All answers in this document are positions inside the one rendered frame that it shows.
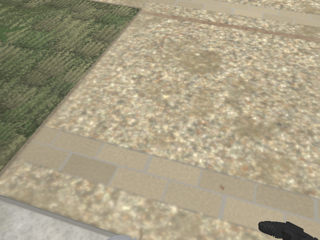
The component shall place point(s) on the right robot hand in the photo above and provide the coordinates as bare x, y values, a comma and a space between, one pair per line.
285, 231

